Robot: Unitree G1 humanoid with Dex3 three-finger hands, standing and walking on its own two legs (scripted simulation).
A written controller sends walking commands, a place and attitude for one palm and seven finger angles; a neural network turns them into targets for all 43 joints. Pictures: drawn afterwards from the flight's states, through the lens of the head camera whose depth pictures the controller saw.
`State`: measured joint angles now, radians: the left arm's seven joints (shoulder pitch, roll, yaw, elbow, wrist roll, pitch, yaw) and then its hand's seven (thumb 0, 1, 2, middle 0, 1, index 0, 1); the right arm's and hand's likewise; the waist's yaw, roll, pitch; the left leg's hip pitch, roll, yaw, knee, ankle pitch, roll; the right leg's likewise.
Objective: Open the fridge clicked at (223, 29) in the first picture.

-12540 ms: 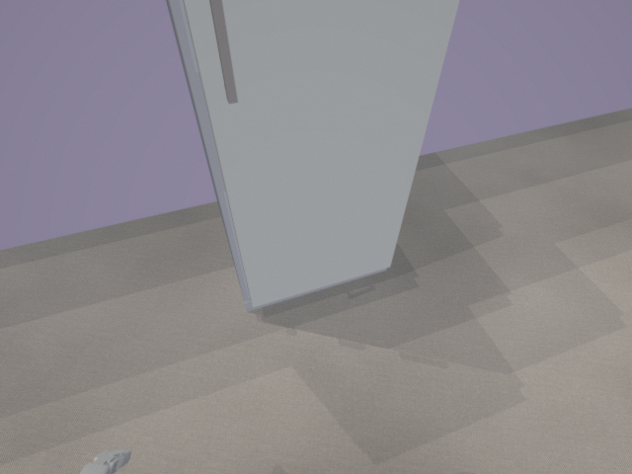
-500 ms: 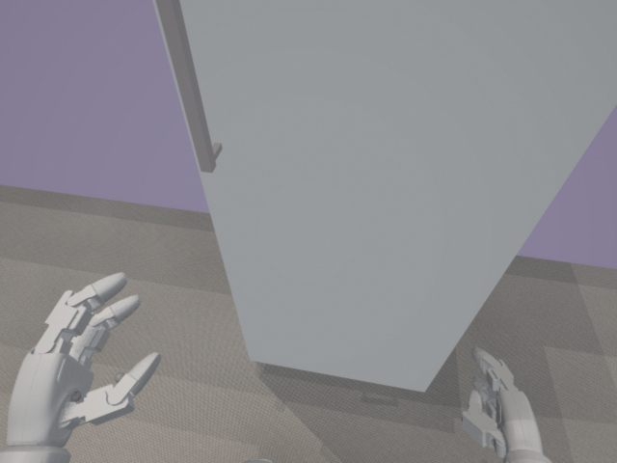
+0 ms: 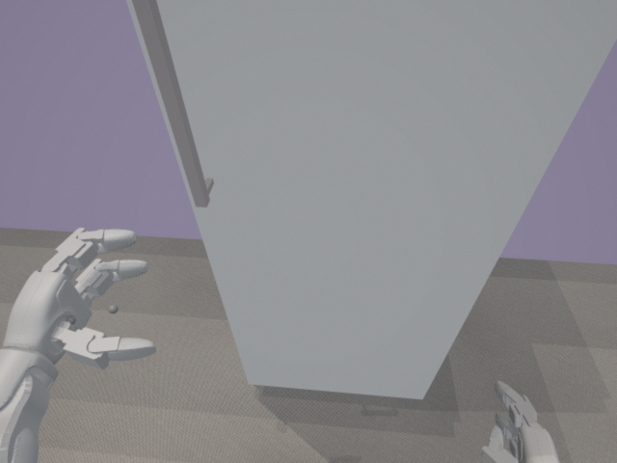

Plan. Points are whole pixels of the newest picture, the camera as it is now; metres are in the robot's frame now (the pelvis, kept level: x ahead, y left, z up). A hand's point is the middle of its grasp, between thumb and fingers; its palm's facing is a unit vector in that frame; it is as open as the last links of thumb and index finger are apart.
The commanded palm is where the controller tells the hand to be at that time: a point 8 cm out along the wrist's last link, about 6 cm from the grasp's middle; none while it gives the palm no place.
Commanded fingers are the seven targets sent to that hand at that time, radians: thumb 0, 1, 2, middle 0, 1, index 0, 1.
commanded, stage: raise the hand to about handle height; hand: left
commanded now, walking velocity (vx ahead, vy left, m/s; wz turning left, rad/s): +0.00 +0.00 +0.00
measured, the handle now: (183, 112) +0.45 +0.21 +0.25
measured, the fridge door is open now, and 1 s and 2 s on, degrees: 0 0 0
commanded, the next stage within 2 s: move the hooked fingers beside the handle in 0.98 s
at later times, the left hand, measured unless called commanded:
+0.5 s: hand out of the picture +0.25 +0.30 +0.27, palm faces +0.14 -0.98 -0.16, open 14.0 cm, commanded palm +0.22 +0.33 +0.27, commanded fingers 0.00 -0.50 0.30 -0.30 -1.20 -0.30 -1.20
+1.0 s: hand (49, 199) +0.29 +0.29 +0.24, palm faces +0.16 -0.98 -0.14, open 14.0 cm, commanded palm +0.23 +0.31 +0.27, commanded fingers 0.00 -0.50 0.30 -0.30 -1.20 -0.30 -1.20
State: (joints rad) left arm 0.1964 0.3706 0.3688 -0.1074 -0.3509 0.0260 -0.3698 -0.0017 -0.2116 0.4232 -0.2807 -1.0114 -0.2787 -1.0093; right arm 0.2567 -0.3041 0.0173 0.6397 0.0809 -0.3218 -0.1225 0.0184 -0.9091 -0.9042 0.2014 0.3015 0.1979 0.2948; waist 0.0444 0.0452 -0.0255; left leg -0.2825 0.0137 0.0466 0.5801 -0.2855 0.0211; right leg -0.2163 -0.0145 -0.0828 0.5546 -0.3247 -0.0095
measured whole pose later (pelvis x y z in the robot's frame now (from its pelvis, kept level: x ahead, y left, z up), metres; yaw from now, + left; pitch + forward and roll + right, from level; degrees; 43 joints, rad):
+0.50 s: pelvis -0.01 +0.01 +0.01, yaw +2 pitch -5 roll -1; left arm -0.26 0.56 0.52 0.00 -0.33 0.32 -0.44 -0.01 -0.50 0.30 -0.31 -1.20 -0.30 -1.20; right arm 0.18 -0.25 0.13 0.64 0.09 -0.22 -0.10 0.02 -0.90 -0.90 0.21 0.30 0.20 0.30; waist 0.08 0.06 -0.02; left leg -0.16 -0.01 0.03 0.45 -0.21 0.03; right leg -0.09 -0.03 -0.10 0.42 -0.25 0.00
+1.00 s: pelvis +0.00 -0.01 +0.01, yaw +1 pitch -3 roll +0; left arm -0.30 0.59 0.49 0.15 -0.29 0.41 -0.42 -0.01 -0.50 0.30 -0.30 -1.20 -0.30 -1.20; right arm 0.18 -0.30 0.08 0.62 0.12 -0.21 -0.10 0.02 -0.91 -0.90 0.20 0.30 0.20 0.30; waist 0.06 0.09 -0.02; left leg -0.20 0.01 0.02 0.48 -0.23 0.00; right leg -0.13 -0.01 -0.11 0.46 -0.29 -0.02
